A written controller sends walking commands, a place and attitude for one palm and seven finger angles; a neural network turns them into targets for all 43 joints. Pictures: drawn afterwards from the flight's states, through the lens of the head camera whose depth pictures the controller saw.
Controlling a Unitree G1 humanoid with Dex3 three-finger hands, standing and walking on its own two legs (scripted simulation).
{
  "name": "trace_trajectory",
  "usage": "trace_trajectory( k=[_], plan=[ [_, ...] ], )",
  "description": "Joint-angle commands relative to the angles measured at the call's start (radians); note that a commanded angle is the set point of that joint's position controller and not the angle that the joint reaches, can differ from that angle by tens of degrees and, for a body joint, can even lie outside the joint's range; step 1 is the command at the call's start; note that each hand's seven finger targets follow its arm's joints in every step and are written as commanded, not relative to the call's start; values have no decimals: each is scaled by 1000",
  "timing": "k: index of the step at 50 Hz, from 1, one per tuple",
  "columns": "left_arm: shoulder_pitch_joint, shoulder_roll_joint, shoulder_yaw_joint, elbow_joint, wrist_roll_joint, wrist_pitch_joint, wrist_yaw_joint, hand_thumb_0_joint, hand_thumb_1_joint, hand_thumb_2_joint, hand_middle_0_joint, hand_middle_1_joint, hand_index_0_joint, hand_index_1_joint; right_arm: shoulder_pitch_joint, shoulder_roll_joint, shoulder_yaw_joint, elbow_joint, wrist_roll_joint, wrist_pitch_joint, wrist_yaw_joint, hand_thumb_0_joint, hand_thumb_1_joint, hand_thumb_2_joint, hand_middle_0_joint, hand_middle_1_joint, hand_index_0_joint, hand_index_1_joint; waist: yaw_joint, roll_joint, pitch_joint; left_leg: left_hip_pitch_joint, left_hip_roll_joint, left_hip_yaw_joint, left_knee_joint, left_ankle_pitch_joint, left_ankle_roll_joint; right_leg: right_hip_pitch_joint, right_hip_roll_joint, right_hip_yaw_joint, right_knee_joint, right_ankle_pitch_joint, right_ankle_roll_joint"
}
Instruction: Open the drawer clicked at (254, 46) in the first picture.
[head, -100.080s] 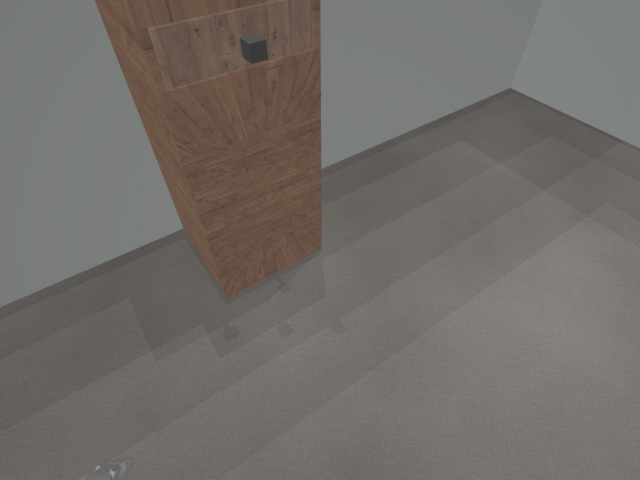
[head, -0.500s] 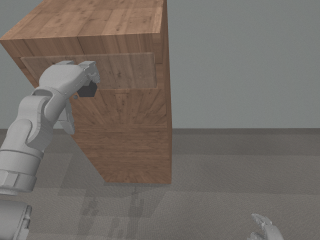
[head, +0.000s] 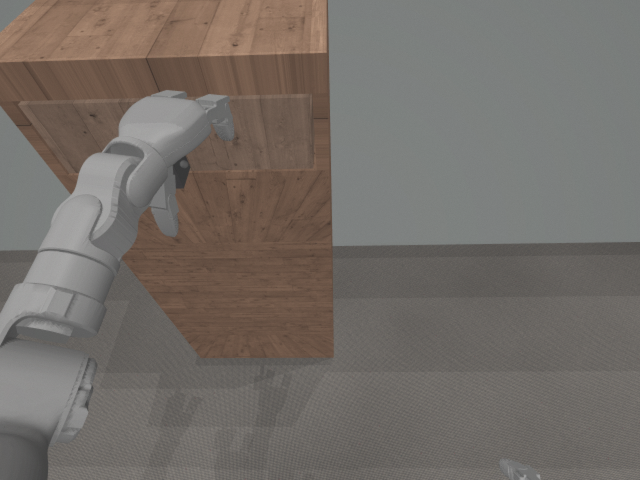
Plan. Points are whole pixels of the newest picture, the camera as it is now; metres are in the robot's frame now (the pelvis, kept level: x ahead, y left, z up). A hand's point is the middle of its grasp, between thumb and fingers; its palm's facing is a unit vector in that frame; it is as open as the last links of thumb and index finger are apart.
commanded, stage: move the hooked fingers above the handle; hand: left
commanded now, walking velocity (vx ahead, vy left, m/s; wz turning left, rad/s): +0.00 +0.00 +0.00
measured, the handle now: (170, 156) +0.50 +0.24 +0.12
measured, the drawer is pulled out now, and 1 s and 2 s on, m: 0.00 0.00 0.00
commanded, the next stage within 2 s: none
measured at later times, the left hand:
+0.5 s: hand (78, 152) +0.42 +0.30 +0.19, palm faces -0.13 +0.06 -0.99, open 13.7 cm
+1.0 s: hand (178, 115) +0.47 +0.19 +0.21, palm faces +0.09 +0.00 -1.00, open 13.4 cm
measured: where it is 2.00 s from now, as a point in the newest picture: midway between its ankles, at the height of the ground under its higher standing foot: outside the picture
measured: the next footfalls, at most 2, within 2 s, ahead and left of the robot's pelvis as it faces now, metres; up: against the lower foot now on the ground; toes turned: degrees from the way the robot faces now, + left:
none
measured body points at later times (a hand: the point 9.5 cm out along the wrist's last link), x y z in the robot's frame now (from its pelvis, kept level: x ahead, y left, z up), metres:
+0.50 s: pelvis -0.02 -0.03 +0.00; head +0.02 -0.06 +0.45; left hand +0.42 +0.29 +0.25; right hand +0.06 -0.30 -0.13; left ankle -0.03 +0.08 -0.74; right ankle -0.02 -0.13 -0.74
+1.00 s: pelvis -0.02 -0.01 +0.00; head +0.02 -0.06 +0.45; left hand +0.46 +0.19 +0.26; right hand +0.08 -0.25 -0.15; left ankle -0.03 +0.08 -0.74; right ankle -0.02 -0.13 -0.74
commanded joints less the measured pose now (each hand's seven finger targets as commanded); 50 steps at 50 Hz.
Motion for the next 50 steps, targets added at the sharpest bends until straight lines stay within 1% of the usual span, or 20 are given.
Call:
trace_trajectory(
  k=[1, 3, 5, 6, 8, 11, 13, 17, 21, 24, 26, 30, 31, 34, 36, 40, 42, 46, 48, 50],
  plan=[
    [-681, 524, 394, -71, 28, 0, 210, 0, -500, 300, -300, -1200, -300, -1200, 37, -121, -37, -73, -19, -41, -6, 0, -900, -900, 200, 300, 200, 300, 27, 57, -447, 164, 67, -13, -22, 542, -89, 144, 38, -28, -11, 263, -67],
    [-649, 458, 324, 69, 57, 60, 255, 0, -500, 300, -300, -1200, -300, -1200, 26, -111, -27, -60, -13, -31, 1, 0, -900, -900, 200, 300, 200, 300, 22, 37, -408, 92, 68, 15, -35, 495, -84, 165, 33, -25, -12, 281, -64],
    [-605, 473, 325, 128, 78, 118, 255, 0, -500, 300, -300, -1200, -300, -1200, 25, -126, -26, -58, -10, -18, 10, 0, -900, -900, 200, 300, 200, 300, 36, 0, -416, 60, 74, 32, -51, 501, -79, 206, 29, -25, -15, 313, -59],
    [-594, 514, 363, 114, 73, 121, 255, 0, -500, 300, -300, -1200, -300, -1200, 10, -127, -24, -66, -10, -11, 9, 0, -900, -900, 200, 300, 200, 300, 54, -32, -461, 46, 72, 42, -55, 516, -70, 278, 24, -12, -19, 353, -56],
    [-625, 565, 380, 88, 69, 132, 260, 0, -500, 300, -300, -1200, -300, -1200, -17, -125, -18, -68, -3, 1, 0, 0, -900, -900, 200, 300, 200, 300, 55, -70, -495, 36, 68, 57, -67, 478, -53, 348, 13, 7, -19, 389, -44],
    [-605, 557, 364, 123, 68, 138, 239, 0, -500, 300, -300, -1200, -300, -1200, -40, -124, -15, -72, 9, 7, -18, 0, -900, -900, 200, 300, 200, 300, 44, -120, -458, 4, 66, 66, -93, 386, -39, 370, 5, 14, -40, 345, -33],
    [-551, 619, 407, 133, 71, 130, 233, 0, -500, 300, -300, -1200, -300, -1200, -59, -127, -13, -80, 14, 5, -31, 0, -900, -900, 200, 300, 200, 300, 60, -118, -433, -1, 65, 75, -102, 331, -30, 384, -1, 28, -47, 323, -26],
    [-475, 593, 359, 245, 104, 130, 166, 0, -500, 300, -300, -1200, -300, -1200, -45, -145, -21, -94, 21, 4, -48, 0, -900, -900, 200, 300, 200, 300, 25, -134, -346, -37, 71, 86, -106, 219, -19, 326, -9, 34, -74, 239, -17],
    [-477, 438, 198, 288, 108, 92, 44, 0, -500, 300, -300, -1200, -300, -1200, -3, -166, -40, -115, 27, -15, -61, 0, -900, -900, 200, 300, 200, 300, -56, -151, -243, -27, 72, 96, -81, 126, -4, 207, -11, 39, -105, 168, -7],
    [-603, 263, 42, 91, 63, -9, -31, 0, -500, 300, -300, -1200, -300, -1200, 25, -152, -56, -114, 21, -37, -63, 0, -900, -900, 200, 300, 200, 300, -105, -43, -273, 92, 58, 76, -47, 138, 4, 101, 1, 42, -110, 162, -10],
    [-667, 173, -24, -25, 5, -64, -54, 0, -500, 300, -300, -1200, -300, -1200, 34, -142, -58, -101, 15, -61, -65, 0, -900, -900, 200, 300, 200, 300, -114, 27, -302, 165, 55, 58, -26, 178, 8, 52, 2, 42, -105, 153, -19],
    [-746, 329, 159, -140, -93, -150, -31, 0, -500, 300, -300, -1200, -300, -1200, 64, -153, -67, -61, 17, -94, -82, 0, -900, -900, 200, 300, 200, 300, -96, 58, -372, 194, 48, 39, -13, 225, -10, 59, 12, 29, -87, 174, -29],
    [-747, 420, 242, -132, -93, -158, 4, 0, -500, 300, -300, -1200, -300, -1200, 73, -159, -66, -55, 11, -94, -81, 0, -900, -900, 200, 300, 200, 300, -79, 40, -389, 159, 45, 41, -10, 224, -13, 86, 15, 31, -81, 173, -32],
    [-731, 550, 363, -22, -27, -127, 143, 0, -500, 300, -300, -1200, -300, -1200, 79, -150, -51, -49, 15, -91, -60, 0, -900, -900, 200, 300, 200, 300, -33, 61, -379, 45, 48, 33, -19, 264, -28, 103, 22, 7, -36, 179, -47],
    [-718, 597, 380, 23, 27, -79, 234, 0, -500, 300, -300, -1200, -300, -1200, 52, -143, -39, -58, 9, -80, -44, 0, -900, -900, 200, 300, 200, 300, -2, 55, -412, -9, 50, 44, -16, 308, -37, 176, 21, 14, -24, 219, -50],
    [-631, 601, 350, 220, 88, 99, 282, 0, -500, 300, -300, -1200, -300, -1200, 8, -139, -19, -62, 7, -40, -24, 0, -900, -900, 200, 300, 200, 300, 32, 23, -457, -48, 56, 76, -28, 371, -50, 299, 9, 23, -12, 345, -39],
    [-621, 640, 381, 216, 76, 133, 264, 0, -500, 300, -300, -1200, -300, -1200, -17, -141, -13, -72, 18, -16, -28, 0, -900, -900, 200, 300, 200, 300, 42, -57, -472, -61, 57, 82, -41, 370, -44, 358, 3, 32, -13, 375, -28],
    [-565, 624, 383, 214, 44, 158, 228, 0, -500, 300, -300, -1200, -300, -1200, -72, -135, -2, -88, 32, 3, -46, 0, -900, -900, 200, 300, 200, 300, 52, -162, -425, -56, 62, 85, -78, 305, -34, 381, -6, 34, -33, 334, -15],
    [-521, 621, 366, 247, 62, 163, 213, 0, -500, 300, -300, -1200, -300, -1200, -80, -136, 4, -88, 37, 3, -60, 0, -900, -900, 200, 300, 200, 300, 43, -199, -351, -65, 67, 89, -88, 249, -28, 343, -7, 37, -49, 284, -9],
    [-510, 611, 347, 266, 89, 163, 192, 0, -500, 300, -300, -1200, -300, -1200, -79, -141, 3, -97, 37, 1, -68, 0, -900, -900, 200, 300, 200, 300, 33, -203, -335, -63, 70, 90, -94, 214, -24, 320, -7, 36, -59, 244, -9]
  ],
)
